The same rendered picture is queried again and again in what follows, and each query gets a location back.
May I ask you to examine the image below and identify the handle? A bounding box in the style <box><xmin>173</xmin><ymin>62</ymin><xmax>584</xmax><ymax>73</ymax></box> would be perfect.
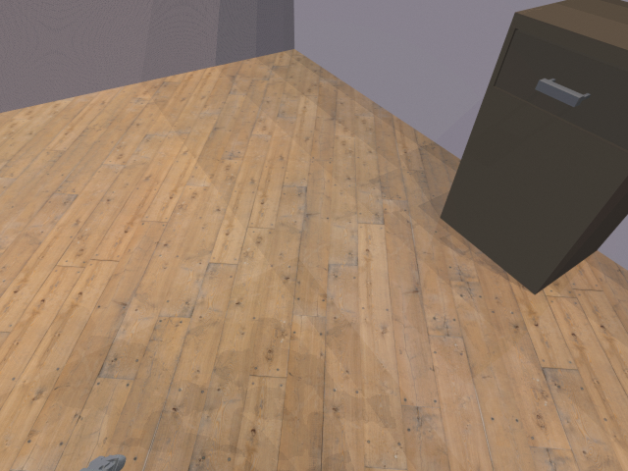
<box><xmin>535</xmin><ymin>78</ymin><xmax>591</xmax><ymax>107</ymax></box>

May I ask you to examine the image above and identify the cabinet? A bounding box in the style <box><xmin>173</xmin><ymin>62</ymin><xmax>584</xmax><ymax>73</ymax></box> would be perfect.
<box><xmin>440</xmin><ymin>0</ymin><xmax>628</xmax><ymax>294</ymax></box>

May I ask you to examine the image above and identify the drawer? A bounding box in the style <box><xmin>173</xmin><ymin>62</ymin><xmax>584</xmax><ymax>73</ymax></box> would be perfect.
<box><xmin>495</xmin><ymin>29</ymin><xmax>628</xmax><ymax>150</ymax></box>

